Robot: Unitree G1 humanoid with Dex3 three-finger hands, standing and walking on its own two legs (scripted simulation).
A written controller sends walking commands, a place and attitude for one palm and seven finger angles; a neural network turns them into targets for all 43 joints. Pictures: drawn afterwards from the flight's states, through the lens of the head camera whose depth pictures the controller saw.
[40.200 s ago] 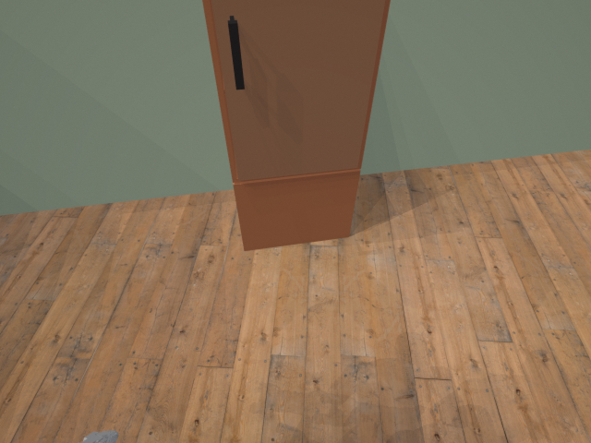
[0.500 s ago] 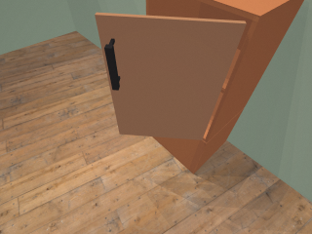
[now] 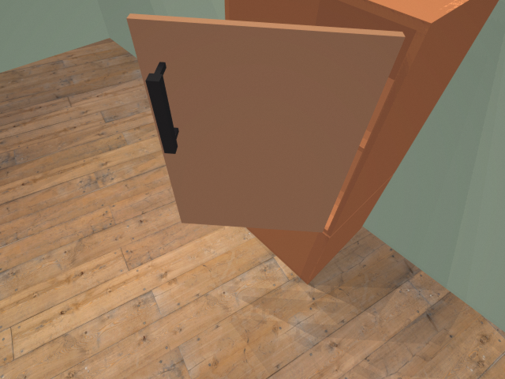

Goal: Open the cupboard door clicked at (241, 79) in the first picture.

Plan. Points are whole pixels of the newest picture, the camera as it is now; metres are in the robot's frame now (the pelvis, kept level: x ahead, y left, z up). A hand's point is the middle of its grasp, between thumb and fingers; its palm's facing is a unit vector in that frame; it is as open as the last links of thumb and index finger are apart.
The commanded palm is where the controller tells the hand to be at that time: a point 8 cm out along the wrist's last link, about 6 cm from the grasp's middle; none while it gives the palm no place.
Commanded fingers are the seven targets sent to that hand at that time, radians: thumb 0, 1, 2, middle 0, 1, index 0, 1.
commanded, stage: come to a stop and stand still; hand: left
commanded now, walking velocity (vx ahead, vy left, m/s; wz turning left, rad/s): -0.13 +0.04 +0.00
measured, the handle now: (166, 110) +0.54 +0.21 +0.11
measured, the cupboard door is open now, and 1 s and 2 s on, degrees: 43 43 43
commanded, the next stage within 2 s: look again from close up in 1.06 s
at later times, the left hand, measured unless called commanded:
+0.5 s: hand out of the picture +0.05 +0.23 -0.15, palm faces +0.06 -0.95 -0.30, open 7.4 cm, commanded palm none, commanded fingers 0.00 0.90 0.90 -0.20 -0.30 -0.20 -0.30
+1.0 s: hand out of the picture -0.03 +0.26 -0.14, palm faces +0.02 -0.95 -0.31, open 7.4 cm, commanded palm none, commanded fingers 0.00 0.90 0.90 -0.20 -0.30 -0.20 -0.30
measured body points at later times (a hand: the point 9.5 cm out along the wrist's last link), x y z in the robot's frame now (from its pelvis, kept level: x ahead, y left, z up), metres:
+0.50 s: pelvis -0.02 +0.01 +0.00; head -0.01 +0.00 +0.45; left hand +0.04 +0.28 -0.13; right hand +0.09 -0.24 -0.13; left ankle +0.00 +0.11 -0.72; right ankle -0.04 -0.12 -0.72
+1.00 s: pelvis -0.07 +0.02 +0.01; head -0.08 +0.02 +0.46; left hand -0.03 +0.30 -0.12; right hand +0.00 -0.27 -0.12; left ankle +0.00 +0.11 -0.72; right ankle -0.04 -0.12 -0.72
